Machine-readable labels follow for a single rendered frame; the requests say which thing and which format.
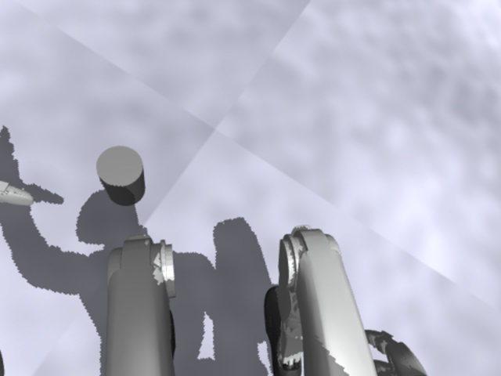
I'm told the left robot hand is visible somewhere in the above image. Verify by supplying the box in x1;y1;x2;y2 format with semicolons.
0;181;34;205

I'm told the right robot hand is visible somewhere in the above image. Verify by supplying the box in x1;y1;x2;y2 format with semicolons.
365;330;427;376

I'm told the right robot foot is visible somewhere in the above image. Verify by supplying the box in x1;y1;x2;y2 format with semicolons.
264;286;301;376

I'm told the can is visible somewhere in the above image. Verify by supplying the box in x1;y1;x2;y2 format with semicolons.
96;146;145;206

